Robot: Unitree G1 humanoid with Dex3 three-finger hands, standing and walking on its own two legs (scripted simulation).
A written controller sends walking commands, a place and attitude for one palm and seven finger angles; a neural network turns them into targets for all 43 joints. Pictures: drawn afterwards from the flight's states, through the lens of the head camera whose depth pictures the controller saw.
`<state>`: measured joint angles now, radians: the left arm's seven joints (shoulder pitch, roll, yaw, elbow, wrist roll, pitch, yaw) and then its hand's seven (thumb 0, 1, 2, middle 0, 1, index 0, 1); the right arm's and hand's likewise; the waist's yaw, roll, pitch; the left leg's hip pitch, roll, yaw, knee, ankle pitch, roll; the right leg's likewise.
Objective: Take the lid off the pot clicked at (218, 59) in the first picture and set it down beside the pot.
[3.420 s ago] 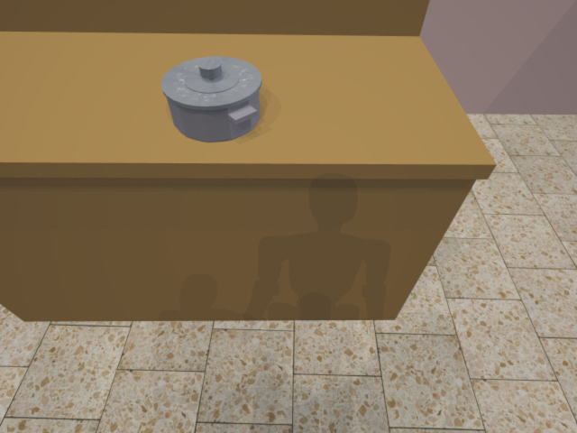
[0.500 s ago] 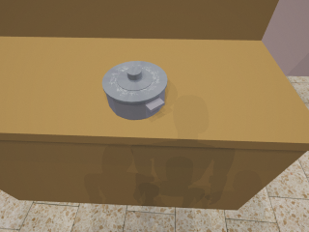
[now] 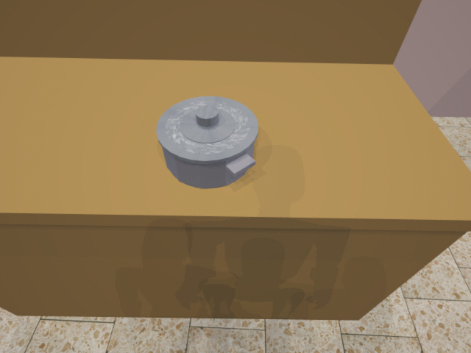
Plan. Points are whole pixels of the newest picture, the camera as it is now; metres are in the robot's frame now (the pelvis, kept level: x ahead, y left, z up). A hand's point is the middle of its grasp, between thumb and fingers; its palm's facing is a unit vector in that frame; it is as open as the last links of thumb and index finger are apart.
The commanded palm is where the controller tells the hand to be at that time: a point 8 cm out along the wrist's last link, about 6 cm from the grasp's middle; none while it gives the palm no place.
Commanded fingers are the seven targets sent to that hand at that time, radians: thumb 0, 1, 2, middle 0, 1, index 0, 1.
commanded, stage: look again from close up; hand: left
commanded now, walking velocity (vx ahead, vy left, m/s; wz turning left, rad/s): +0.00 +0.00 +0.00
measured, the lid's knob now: (207, 115) +0.51 +0.09 +0.14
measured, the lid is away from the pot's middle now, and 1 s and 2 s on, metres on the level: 0.00 0.00 0.00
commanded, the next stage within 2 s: shuffle to correct the standing spot in 1.34 s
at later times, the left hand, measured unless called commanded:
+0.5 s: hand out of the picture -0.06 +0.20 -0.18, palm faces +0.05 -0.97 -0.24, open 7.4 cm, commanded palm none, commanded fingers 0.00 0.90 0.90 -0.20 -0.30 -0.20 -0.30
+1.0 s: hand out of the picture -0.13 +0.21 -0.18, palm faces +0.06 -0.98 -0.18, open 7.4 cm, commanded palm none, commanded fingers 0.00 0.90 0.90 -0.20 -0.30 -0.20 -0.30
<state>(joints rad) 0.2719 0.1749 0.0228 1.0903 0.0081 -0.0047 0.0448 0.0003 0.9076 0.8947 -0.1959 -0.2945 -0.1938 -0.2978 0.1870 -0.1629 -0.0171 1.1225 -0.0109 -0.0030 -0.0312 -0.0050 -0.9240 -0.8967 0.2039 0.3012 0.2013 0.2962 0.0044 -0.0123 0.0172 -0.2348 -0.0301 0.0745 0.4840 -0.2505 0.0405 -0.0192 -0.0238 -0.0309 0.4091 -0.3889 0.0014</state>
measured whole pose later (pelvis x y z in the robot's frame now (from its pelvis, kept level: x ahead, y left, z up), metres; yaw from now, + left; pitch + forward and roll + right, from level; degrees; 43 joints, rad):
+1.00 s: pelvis -0.09 +0.04 +0.00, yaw +1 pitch -1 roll -1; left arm 0.36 0.16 0.00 1.06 0.02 0.01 0.03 0.00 0.91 0.89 -0.20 -0.29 -0.19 -0.30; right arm 0.20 -0.17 -0.04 1.04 -0.02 0.02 -0.01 0.00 -0.93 -0.90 0.20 0.30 0.20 0.30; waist 0.02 0.00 0.06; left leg -0.33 -0.06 0.07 0.42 -0.09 0.10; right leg -0.17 -0.05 -0.04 0.48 -0.30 0.01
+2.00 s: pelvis -0.04 +0.01 +0.00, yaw -1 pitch +1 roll +1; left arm 0.34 0.13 0.04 1.08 0.03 0.01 0.00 0.00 0.91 0.89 -0.20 -0.29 -0.19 -0.30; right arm 0.31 -0.10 -0.06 1.06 -0.03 -0.05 -0.02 0.00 -0.92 -0.90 0.20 0.30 0.20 0.30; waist -0.01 -0.06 0.04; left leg -0.31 -0.03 0.10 0.47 -0.19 0.07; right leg -0.39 -0.02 0.00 0.94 -0.42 -0.04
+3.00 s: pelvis +0.06 -0.07 +0.00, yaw +1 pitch +1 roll +2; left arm 0.20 0.20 0.03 0.92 0.04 0.01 0.03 0.00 0.91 0.89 -0.20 -0.29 -0.20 -0.30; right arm 0.16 -0.25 -0.08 0.96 -0.01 0.05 0.00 0.00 -0.91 -0.90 0.20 0.30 0.20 0.30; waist 0.01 0.01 0.11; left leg -0.39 -0.03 0.01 0.88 -0.50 -0.04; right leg -0.32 -0.04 0.07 0.56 -0.26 0.02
